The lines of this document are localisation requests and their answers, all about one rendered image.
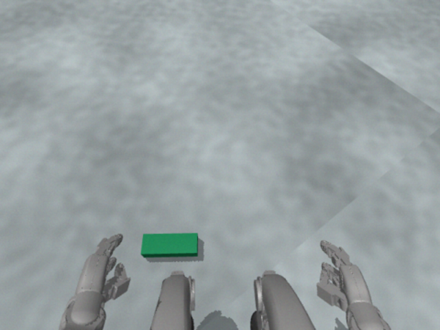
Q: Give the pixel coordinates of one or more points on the left robot arm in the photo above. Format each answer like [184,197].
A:
[84,311]

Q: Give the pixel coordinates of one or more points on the right robot arm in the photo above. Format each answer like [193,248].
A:
[365,316]

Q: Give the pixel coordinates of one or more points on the carton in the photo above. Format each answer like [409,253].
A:
[169,245]

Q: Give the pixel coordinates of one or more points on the left robot hand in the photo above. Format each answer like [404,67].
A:
[98,265]

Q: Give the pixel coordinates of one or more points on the right robot hand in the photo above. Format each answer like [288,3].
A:
[348,284]

